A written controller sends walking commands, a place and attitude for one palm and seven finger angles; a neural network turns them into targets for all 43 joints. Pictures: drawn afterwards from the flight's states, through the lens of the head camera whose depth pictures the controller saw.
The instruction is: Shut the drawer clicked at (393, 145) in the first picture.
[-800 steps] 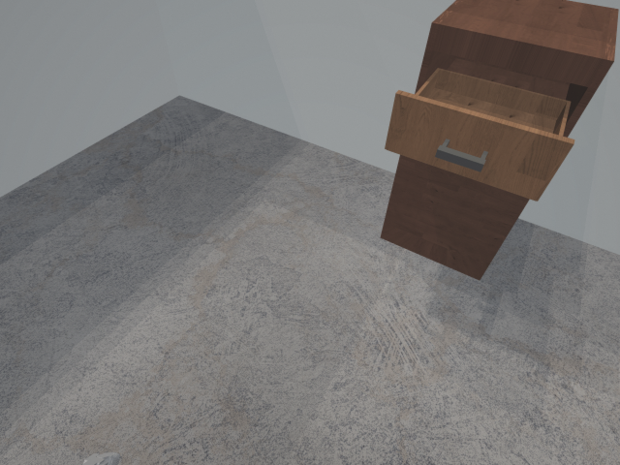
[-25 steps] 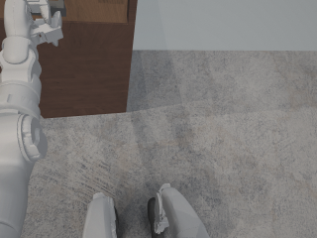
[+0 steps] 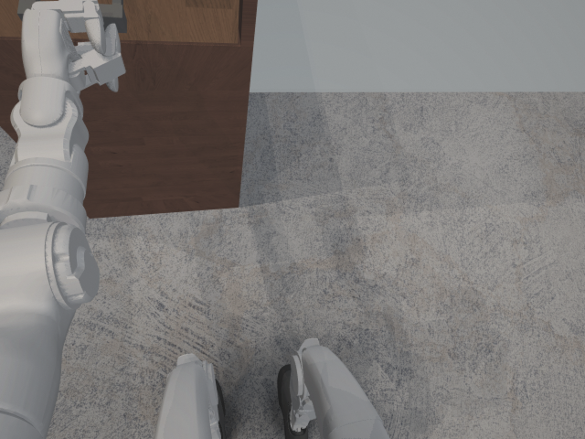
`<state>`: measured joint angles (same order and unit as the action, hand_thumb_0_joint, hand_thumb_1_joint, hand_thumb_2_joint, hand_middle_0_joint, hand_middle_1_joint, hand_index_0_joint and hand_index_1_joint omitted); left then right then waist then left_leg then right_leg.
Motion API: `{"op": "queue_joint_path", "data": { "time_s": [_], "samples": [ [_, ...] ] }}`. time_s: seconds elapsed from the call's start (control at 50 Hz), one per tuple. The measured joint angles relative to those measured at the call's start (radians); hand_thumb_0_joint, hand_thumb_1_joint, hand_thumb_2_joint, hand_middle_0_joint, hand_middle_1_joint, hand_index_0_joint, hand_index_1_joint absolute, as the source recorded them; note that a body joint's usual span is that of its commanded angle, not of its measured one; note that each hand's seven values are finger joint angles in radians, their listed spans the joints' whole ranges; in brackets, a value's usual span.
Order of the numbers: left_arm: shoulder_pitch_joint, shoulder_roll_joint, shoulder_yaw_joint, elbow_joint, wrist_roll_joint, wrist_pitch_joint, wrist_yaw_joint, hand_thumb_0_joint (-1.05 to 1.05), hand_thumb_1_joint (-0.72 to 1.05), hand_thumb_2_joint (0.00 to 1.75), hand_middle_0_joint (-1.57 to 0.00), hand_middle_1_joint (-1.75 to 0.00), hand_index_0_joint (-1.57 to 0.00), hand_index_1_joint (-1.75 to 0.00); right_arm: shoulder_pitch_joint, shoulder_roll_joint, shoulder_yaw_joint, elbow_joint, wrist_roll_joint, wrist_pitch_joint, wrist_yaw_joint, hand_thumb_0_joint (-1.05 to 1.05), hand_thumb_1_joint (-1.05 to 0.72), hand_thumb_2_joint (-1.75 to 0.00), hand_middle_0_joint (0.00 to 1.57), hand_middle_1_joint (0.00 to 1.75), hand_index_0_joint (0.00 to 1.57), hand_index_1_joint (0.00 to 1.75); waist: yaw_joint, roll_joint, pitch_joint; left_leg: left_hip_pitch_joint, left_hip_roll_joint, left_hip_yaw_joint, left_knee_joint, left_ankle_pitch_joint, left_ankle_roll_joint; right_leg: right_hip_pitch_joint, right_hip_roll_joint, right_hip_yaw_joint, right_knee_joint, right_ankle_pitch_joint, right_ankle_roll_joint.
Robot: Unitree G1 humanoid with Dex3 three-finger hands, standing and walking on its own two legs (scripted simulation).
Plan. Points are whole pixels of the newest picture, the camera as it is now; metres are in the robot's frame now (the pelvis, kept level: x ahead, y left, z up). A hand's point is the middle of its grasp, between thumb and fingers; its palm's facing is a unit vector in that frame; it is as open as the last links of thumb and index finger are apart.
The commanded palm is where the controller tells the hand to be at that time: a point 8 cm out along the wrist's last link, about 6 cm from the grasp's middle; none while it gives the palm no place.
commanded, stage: pull the fist back off the drawer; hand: left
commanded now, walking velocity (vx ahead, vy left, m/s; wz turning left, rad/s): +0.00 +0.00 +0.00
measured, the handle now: (76, 4) +0.65 +0.19 +0.08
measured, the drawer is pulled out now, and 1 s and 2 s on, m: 0.00 0.00 0.00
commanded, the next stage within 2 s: draw the hand back to the body in 0.18 s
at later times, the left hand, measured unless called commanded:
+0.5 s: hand (91, 68) +0.53 +0.16 +0.10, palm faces +0.03 -1.00 -0.04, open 3.2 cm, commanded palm +0.48 +0.20 +0.13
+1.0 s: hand out of the picture +0.37 +0.19 +0.19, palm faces +0.21 -0.95 -0.23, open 3.2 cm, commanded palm +0.33 +0.24 +0.21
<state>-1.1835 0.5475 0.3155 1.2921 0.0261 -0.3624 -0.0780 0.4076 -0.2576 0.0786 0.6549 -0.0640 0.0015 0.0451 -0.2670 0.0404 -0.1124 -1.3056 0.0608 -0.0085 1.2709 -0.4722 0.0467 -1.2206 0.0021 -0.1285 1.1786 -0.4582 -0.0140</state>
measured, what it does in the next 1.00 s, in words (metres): rises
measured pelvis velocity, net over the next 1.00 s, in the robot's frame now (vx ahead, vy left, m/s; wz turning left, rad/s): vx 0.07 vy -0.01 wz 0.03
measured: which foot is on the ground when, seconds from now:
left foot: down 0.00-1.00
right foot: down 0.00-1.00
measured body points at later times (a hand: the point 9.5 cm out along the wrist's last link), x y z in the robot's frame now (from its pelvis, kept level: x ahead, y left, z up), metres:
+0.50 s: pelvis +0.05 -0.01 +0.05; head +0.18 +0.00 +0.48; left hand +0.52 +0.21 +0.11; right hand +0.06 -0.26 -0.07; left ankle +0.05 +0.09 -0.62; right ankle +0.05 -0.12 -0.62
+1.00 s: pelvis +0.07 -0.01 +0.11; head +0.08 -0.02 +0.56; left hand +0.35 +0.24 +0.21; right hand +0.27 -0.24 +0.03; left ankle +0.05 +0.09 -0.62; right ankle +0.05 -0.12 -0.62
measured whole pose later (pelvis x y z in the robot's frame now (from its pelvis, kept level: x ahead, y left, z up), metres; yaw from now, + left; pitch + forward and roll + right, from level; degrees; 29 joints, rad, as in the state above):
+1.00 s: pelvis +0.07 -0.01 +0.11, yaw +2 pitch +3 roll -1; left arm 0.02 0.29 0.10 0.12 -0.09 -0.07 0.05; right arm 0.17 -0.23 0.04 0.53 0.05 0.05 -0.07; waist 0.01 0.03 -0.06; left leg -0.32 0.02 0.06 0.62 -0.35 0.02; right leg -0.29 0.00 -0.06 0.59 -0.35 -0.01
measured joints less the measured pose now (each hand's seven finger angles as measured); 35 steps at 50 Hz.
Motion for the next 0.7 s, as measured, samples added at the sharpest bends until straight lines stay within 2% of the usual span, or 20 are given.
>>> {"op": "queue_joint_path", "data": {
  "time_s": [0.14,0.32,0.4,0.48,0.56,0.7],
  "samples": [
    [0.102,-0.045,0.039,-0.068,-0.026,-0.016,-0.006,-0.02,0.73,0.89,-1.4,-1.6,-1.4,-1.6,-0.011,0.003,-0.01,-0.024,0.012,0.032,0.007,0.01,-0.9,-0.9,0.2,0.3,0.21,0.3,0.019,0.003,-0.004,0.063,0.01,0.019,-0.03,-0.015,-0.002,0.05,0.011,0.02,-0.026,-0.008,0.0],
    [0.191,-0.084,0.058,-0.115,-0.033,-0.047,-0.019,-0.01,0.76,0.87,-1.4,-1.6,-1.4,-1.6,-0.023,0.008,-0.025,-0.04,0.022,0.063,0.007,0.01,-0.9,-0.9,0.2,0.3,0.21,0.3,0.041,0.001,-0.012,0.133,0.014,0.033,-0.061,-0.037,-0.009,0.109,0.017,0.035,-0.048,-0.03,-0.001],
    [0.314,-0.119,0.07,-0.261,-0.068,-0.041,-0.024,0.01,0.8,0.87,-1.4,-1.6,-1.4,-1.6,-0.024,0.013,-0.042,-0.056,0.037,0.09,0.01,0.01,-0.91,-0.9,0.2,0.3,0.21,0.3,0.063,-0.001,-0.013,0.198,0.018,0.051,-0.103,-0.04,-0.012,0.162,0.022,0.054,-0.082,-0.03,-0.001],
    [0.499,-0.166,0.03,-0.441,-0.124,0.001,-0.042,0.01,0.85,0.88,-1.4,-1.6,-1.4,-1.6,-0.014,0.018,-0.053,-0.073,0.067,0.108,0.009,0.01,-0.91,-0.9,0.2,0.3,0.2,0.3,0.103,0.001,-0.015,0.318,0.016,0.066,-0.194,-0.027,-0.015,0.275,0.026,0.068,-0.168,-0.015,0.001],
    [0.659,-0.215,-0.028,-0.584,-0.174,0.039,-0.047,0.01,0.88,0.89,-1.4,-1.6,-1.4,-1.6,-0.015,0.018,-0.057,-0.08,0.092,0.1,-0.004,0.01,-0.91,-0.9,0.2,0.3,0.2,0.3,0.143,-0.001,-0.019,0.447,0.007,0.064,-0.289,-0.005,-0.019,0.407,0.023,0.066,-0.264,0.005,0.0],
    [0.858,-0.263,-0.112,-0.765,-0.213,0.055,-0.06,0.01,0.9,0.9,-1.4,-1.6,-1.4,-1.6,-0.078,0.001,-0.068,-0.088,0.109,0.064,-0.022,0.01,-0.91,-0.9,0.2,0.3,0.2,0.3,0.188,-0.006,-0.026,0.609,-0.009,0.051,-0.381,0.015,-0.024,0.578,0.014,0.052,-0.357,0.017,0.0]
  ]
}}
